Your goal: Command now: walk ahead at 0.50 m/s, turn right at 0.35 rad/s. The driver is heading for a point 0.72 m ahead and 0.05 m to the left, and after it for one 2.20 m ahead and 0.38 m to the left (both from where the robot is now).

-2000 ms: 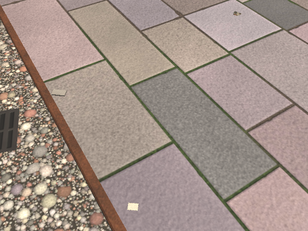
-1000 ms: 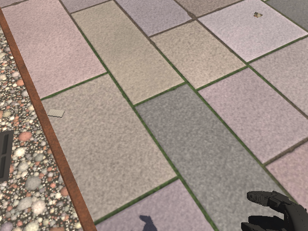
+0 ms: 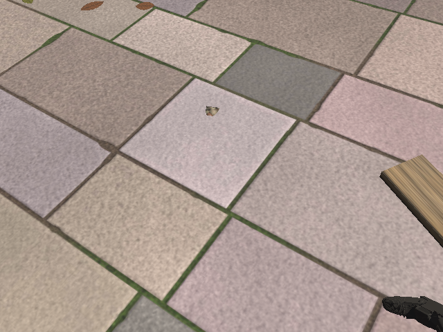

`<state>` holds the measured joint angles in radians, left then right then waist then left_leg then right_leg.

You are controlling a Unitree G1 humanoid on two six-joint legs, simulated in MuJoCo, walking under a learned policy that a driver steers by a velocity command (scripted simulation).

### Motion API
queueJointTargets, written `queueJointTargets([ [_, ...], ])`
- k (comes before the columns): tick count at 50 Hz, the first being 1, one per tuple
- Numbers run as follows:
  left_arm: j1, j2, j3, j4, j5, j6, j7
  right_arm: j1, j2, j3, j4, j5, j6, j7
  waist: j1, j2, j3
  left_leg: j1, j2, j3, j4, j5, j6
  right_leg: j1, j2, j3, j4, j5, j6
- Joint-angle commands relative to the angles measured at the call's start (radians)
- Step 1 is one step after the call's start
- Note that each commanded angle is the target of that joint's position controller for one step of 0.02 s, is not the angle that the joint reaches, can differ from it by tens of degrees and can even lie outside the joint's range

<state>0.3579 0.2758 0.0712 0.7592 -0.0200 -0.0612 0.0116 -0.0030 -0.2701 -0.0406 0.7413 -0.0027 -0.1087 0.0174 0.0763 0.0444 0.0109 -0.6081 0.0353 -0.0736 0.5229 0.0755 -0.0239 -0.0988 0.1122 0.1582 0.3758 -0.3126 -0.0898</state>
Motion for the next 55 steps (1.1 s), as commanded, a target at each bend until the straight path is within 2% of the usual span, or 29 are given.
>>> queueJointTargets([
  [1, 0.053, 0.139, 0.034, -0.029, 0.003, 0.001, 0.009, -0.096, -0.099, -0.025, -0.094, 0.002, -0.031, 0.014, 0.0, -0.156, -0.005, 0.053, -0.021, 0.027, -0.044, -0.06, 0.034, 0.04, -0.282, 0.195, -0.018, 0.336, -0.111],
  [3, 0.03, 0.143, 0.034, -0.034, 0.005, 0.011, 0.01, -0.003, -0.123, -0.04, -0.074, 0.0, -0.04, 0.012, -0.053, -0.183, -0.036, 0.177, -0.049, 0.067, -0.094, -0.119, 0.077, 0.071, -0.268, 0.192, 0.07, 0.528, -0.089],
  [4, 0.01, 0.122, 0.025, -0.045, 0.009, 0.011, 0.008, 0.114, -0.156, -0.055, -0.048, -0.01, -0.044, 0.007, -0.109, -0.174, -0.12, 0.362, -0.021, 0.048, -0.085, -0.081, 0.118, 0.037, -0.218, 0.154, 0.203, 0.631, -0.062],
  [5, -0.009, 0.091, 0.008, -0.072, 0.024, 0.008, 0.007, 0.29, -0.211, -0.07, -0.031, -0.02, -0.044, 0.002, -0.186, -0.09, -0.265, 0.636, 0.134, -0.116, -0.044, -0.049, 0.192, -0.113, -0.156, 0.087, 0.471, 0.474, -0.023],
  [6, 0.159, 0.024, -0.011, -0.066, -0.003, -0.006, 0.002, 0.413, -0.277, -0.095, 0.021, -0.016, -0.029, 0.007, -0.136, 0.243, -0.388, 1.001, 0.339, -0.563, -0.105, -0.234, 0.37, -0.51, -0.003, -0.004, 0.824, -0.083, 0.06],
  [7, 0.14, 0.097, -0.006, -0.052, -0.014, -0.016, 0.003, 0.416, -0.183, -0.072, 0.026, 0.02, -0.023, 0.013, -0.161, 0.197, -0.331, 0.988, 0.359, -0.702, -0.201, -0.462, 0.355, -0.657, -0.041, 0.049, 0.941, -0.256, 0.062],
  [8, 0.012, 0.149, 0.009, -0.073, -0.019, -0.019, -0.001, 0.352, -0.13, -0.057, 0.012, 0.023, -0.016, 0.008, -0.178, 0.09, -0.174, 0.854, 0.318, -0.557, -0.221, -0.494, 0.305, -0.711, -0.087, 0.038, 0.97, -0.174, 0.06],
  [9, -0.069, 0.14, 0.005, -0.096, -0.006, -0.022, 0.0, 0.29, -0.117, -0.048, -0.003, 0.009, -0.007, 0.005, -0.156, -0.001, -0.096, 0.712, 0.277, -0.438, -0.24, -0.411, 0.276, -0.685, -0.133, -0.011, 0.938, -0.098, 0.059],
  [10, -0.112, 0.126, 0.007, -0.111, 0.012, -0.026, -0.002, 0.255, -0.101, -0.041, -0.003, 0.001, -0.004, 0.007, -0.13, -0.022, -0.033, 0.6, 0.241, -0.368, -0.269, -0.306, 0.273, -0.666, -0.164, -0.033, 0.869, -0.051, 0.062],
  [11, -0.103, 0.114, 0.009, -0.113, 0.017, -0.025, -0.005, 0.24, -0.086, -0.033, -0.004, -0.008, -0.006, 0.007, -0.1, 0.002, -0.029, 0.536, 0.209, -0.31, -0.289, -0.223, 0.263, -0.611, -0.194, -0.04, 0.819, -0.02, 0.062],
  [14, -0.083, 0.062, -0.005, -0.115, 0.012, -0.016, -0.008, 0.257, -0.102, -0.037, 0.013, 0.004, -0.011, 0.006, -0.077, 0.043, -0.033, 0.474, 0.179, -0.201, -0.336, -0.069, 0.276, -0.571, -0.218, -0.082, 0.697, -0.002, 0.08],
  [17, -0.176, 0.036, -0.019, -0.148, 0.02, -0.021, -0.008, 0.283, -0.146, -0.048, 0.029, 0.013, -0.004, -0.004, -0.099, 0.023, -0.021, 0.461, 0.168, -0.117, -0.365, 0.008, 0.271, -0.575, -0.228, -0.112, 0.515, 0.133, 0.098],
  [21, -0.3, 0.027, -0.026, -0.172, 0.009, -0.03, -0.022, 0.344, -0.163, -0.048, 0.054, 0.025, 0.011, -0.007, -0.149, 0.025, 0.001, 0.464, 0.133, -0.032, -0.358, -0.004, 0.228, -0.498, -0.188, -0.149, 0.281, 0.336, 0.097],
  [25, -0.391, 0.047, -0.019, -0.213, -0.002, -0.038, -0.043, 0.404, -0.175, -0.048, 0.082, 0.03, 0.03, -0.007, -0.169, 0.037, 0.026, 0.564, 0.187, -0.061, -0.311, -0.013, 0.21, -0.494, -0.162, -0.154, 0.181, 0.3, 0.069],
  [27, -0.366, 0.069, -0.01, -0.216, -0.001, -0.042, -0.049, 0.399, -0.192, -0.053, 0.088, 0.03, 0.041, -0.012, -0.137, 0.051, 0.015, 0.609, 0.208, -0.066, -0.257, 0.069, 0.19, -0.438, -0.146, -0.162, 0.138, 0.238, 0.04],
  [28, -0.298, 0.089, 0.002, -0.199, 0.003, -0.043, -0.048, 0.379, -0.199, -0.054, 0.085, 0.031, 0.045, -0.015, -0.089, 0.051, -0.021, 0.608, 0.191, -0.04, -0.178, 0.206, 0.172, -0.329, -0.122, -0.185, 0.102, 0.237, 0.019],
  [29, -0.166, 0.131, 0.025, -0.16, 0.01, -0.041, -0.041, 0.377, -0.184, -0.048, 0.082, 0.028, 0.047, -0.017, -0.027, 0.034, -0.106, 0.567, 0.145, 0.002, -0.023, 0.311, 0.148, -0.133, -0.11, -0.195, 0.092, 0.251, -0.01],
  [30, 0.021, 0.201, 0.047, -0.129, 0.023, -0.037, -0.029, 0.361, -0.139, -0.028, 0.053, 0.006, 0.042, -0.02, 0.051, -0.044, -0.25, 0.387, 0.094, 0.049, 0.257, 0.13, 0.108, 0.161, -0.267, -0.031, 0.138, 0.31, -0.078],
  [31, 0.087, 0.286, 0.064, -0.112, 0.029, -0.03, -0.029, 0.476, -0.031, 0.007, 0.031, 0.005, 0.02, -0.015, 0.006, -0.31, -0.374, -0.017, -0.07, 0.079, 0.626, -0.465, 0.042, 0.494, -0.501, 0.422, 0.062, 0.142, -0.236],
  [32, 0.111, 0.199, 0.043, -0.108, 0.016, -0.026, -0.031, 0.437, -0.111, -0.01, 0.045, 0.02, 0.003, -0.008, 0.04, -0.268, -0.388, -0.145, -0.048, -0.04, 0.758, -0.645, 0.047, 0.494, -0.509, 0.567, -0.031, 0.02, -0.239],
  [33, 0.045, 0.164, 0.027, -0.111, 0.013, -0.027, -0.03, 0.35, -0.16, -0.025, 0.015, 0.04, -0.005, -0.003, 0.031, -0.208, -0.235, -0.21, 0.001, -0.03, 0.785, -0.572, 0.055, 0.374, -0.475, 0.426, -0.05, 0.035, -0.199],
  [35, -0.069, 0.121, 0.011, -0.118, 0.023, -0.027, -0.036, 0.267, -0.143, -0.024, -0.002, 0.018, -0.001, -0.007, -0.028, -0.101, -0.09, -0.146, 0.069, 0.006, 0.685, -0.435, 0.049, 0.11, -0.395, 0.233, -0.099, 0.211, -0.168],
  [38, -0.122, 0.098, 0.008, -0.107, 0.024, -0.047, -0.042, 0.324, -0.093, -0.022, 0.02, 0.021, 0.038, -0.008, -0.098, -0.134, -0.061, -0.022, 0.1, 0.002, 0.604, -0.363, 0.03, -0.056, -0.352, 0.094, -0.188, 0.292, -0.163],
  [41, -0.1, 0.124, 0.02, -0.072, 0.032, -0.059, -0.031, 0.257, -0.078, -0.02, 0.001, 0.02, 0.056, -0.011, -0.091, -0.105, -0.014, -0.079, 0.101, -0.023, 0.508, -0.237, 0.011, -0.081, -0.354, -0.011, -0.241, 0.326, -0.158],
  [45, -0.079, 0.14, 0.024, -0.042, 0.031, -0.057, -0.017, 0.158, -0.065, -0.019, -0.024, 0.021, 0.05, 0.002, -0.056, -0.095, 0.014, -0.085, 0.075, -0.018, 0.3, -0.024, 0.016, -0.04, -0.33, -0.148, -0.255, 0.355, -0.108],
  [47, -0.077, 0.145, 0.023, -0.029, 0.031, -0.05, -0.01, 0.095, -0.046, -0.012, -0.046, 0.012, 0.044, 0.012, -0.035, -0.085, 0.041, -0.038, 0.055, 0.025, 0.188, 0.042, 0.023, -0.041, -0.318, -0.22, -0.23, 0.473, -0.085],
  [51, -0.052, 0.175, 0.032, -0.004, 0.015, -0.018, 0.008, 0.033, -0.057, -0.02, -0.108, 0.008, 0.044, 0.038, -0.018, -0.116, 0.02, -0.005, 0.015, 0.086, 0.093, -0.03, 0.046, 0.068, -0.348, -0.266, -0.101, 0.678, -0.052],
  [53, -0.076, 0.196, 0.041, -0.011, 0.001, 0.002, 0.022, 0.08, -0.09, -0.036, -0.121, 0.003, 0.046, 0.05, -0.053, -0.146, -0.02, 0.054, -0.025, 0.121, 0.067, -0.146, 0.076, 0.117, -0.358, -0.272, 0.022, 0.843, -0.026],
  [55, -0.094, 0.186, 0.038, -0.024, -0.002, 0.019, 0.036, 0.28, -0.163, -0.077, -0.077, 0.0, 0.044, 0.044, -0.153, -0.106, -0.124, 0.312, -0.091, 0.141, -0.055, -0.047, 0.126, 0.071, -0.291, -0.314, 0.327, 0.856, 0.035],
])
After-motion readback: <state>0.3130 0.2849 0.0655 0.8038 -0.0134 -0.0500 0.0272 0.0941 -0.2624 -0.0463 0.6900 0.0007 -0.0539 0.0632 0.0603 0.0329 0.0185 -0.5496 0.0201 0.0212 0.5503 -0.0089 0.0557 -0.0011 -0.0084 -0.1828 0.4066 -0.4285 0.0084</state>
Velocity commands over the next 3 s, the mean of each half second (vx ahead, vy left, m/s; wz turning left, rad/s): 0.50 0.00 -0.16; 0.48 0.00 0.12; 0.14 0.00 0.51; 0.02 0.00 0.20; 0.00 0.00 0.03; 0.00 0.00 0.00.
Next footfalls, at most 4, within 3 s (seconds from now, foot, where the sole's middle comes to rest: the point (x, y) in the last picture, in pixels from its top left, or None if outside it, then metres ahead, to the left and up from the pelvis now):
0.08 left None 0.23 0.13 -0.78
0.60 right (305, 326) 0.49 -0.13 -0.78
1.12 left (230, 240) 0.76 0.11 -0.78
1.58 right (295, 229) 0.81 -0.11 -0.78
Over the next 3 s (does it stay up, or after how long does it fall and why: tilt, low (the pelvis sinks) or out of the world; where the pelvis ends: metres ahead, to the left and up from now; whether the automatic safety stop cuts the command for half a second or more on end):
stays up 0.70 0.00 -0.01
